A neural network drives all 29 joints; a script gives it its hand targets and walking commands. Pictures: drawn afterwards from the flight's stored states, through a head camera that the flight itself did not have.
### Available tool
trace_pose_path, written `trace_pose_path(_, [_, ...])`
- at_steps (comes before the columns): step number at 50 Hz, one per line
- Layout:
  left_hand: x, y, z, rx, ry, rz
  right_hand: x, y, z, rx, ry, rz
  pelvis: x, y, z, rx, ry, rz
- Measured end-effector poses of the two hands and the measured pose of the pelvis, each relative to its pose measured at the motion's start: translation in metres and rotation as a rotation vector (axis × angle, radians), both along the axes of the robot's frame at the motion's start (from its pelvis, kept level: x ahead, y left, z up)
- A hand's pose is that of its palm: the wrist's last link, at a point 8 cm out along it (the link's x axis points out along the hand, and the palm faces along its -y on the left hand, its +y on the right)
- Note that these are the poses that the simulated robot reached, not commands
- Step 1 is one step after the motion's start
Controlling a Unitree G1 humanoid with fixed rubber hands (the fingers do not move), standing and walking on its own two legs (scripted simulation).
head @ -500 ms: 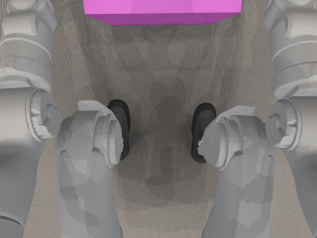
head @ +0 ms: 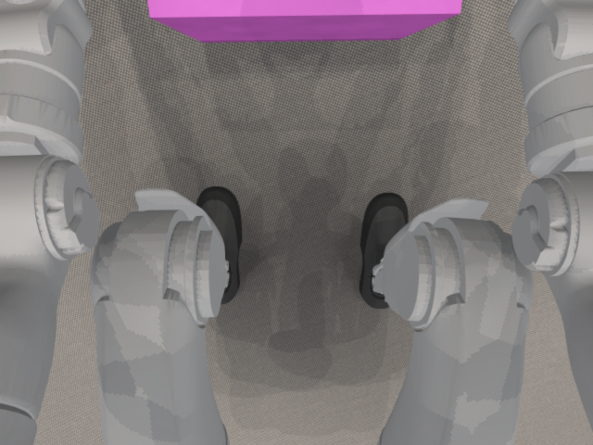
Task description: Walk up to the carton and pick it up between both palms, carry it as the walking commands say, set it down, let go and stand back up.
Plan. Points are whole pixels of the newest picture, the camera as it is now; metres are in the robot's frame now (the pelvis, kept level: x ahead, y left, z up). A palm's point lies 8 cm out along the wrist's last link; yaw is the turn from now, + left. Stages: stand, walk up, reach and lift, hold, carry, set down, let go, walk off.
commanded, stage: reach and lift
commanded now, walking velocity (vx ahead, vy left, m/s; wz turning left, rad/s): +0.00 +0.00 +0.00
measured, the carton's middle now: out of the picture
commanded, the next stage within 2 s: none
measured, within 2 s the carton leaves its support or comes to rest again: leaves its support in 1.38 s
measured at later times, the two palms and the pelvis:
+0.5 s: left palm out of the picture +0.53 +0.22 -0.20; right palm out of the picture +0.56 -0.16 -0.17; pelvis +0.00 +0.00 +0.00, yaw +0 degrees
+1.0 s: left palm out of the picture +0.54 +0.21 -0.19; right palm out of the picture +0.56 -0.16 -0.18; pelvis +0.00 +0.00 +0.00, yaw +0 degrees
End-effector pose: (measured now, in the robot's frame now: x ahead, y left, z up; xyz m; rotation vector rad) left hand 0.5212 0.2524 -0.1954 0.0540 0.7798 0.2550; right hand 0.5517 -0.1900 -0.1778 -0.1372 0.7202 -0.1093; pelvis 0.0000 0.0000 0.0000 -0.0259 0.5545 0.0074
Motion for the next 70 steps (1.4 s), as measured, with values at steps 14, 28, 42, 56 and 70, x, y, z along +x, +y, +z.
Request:
trace_pose_path(14, [0.007,-0.015,0.001,-0.022,-0.007,-0.035,0.007,0.022,0.003,0.021,-0.012,0.055,0.0,0.0,0.0,0.0,0.0,0.0])
trace_pose_path(28, [0.011,-0.039,-0.002,-0.069,-0.012,-0.062,0.01,0.03,0.004,0.035,-0.019,0.058,0.0,0.0,0.0,0.0,0.0,0.0])
trace_pose_path(42, [0.014,-0.044,0.0,-0.074,-0.017,-0.065,0.01,0.033,0.004,0.062,-0.011,0.041,0.0,0.0,0.0,0.0,0.0,0.0])
trace_pose_path(56, [0.016,-0.043,0.0,-0.087,0.005,-0.073,0.009,0.032,0.002,0.111,0.008,0.024,0.0,0.0,0.0,-0.001,0.001,0.0])
trace_pose_path(70, [0.021,-0.042,0.015,-0.052,-0.021,-0.064,0.011,0.038,0.013,0.06,-0.017,0.03,-0.005,0.0,-0.003,-0.001,-0.016,0.001])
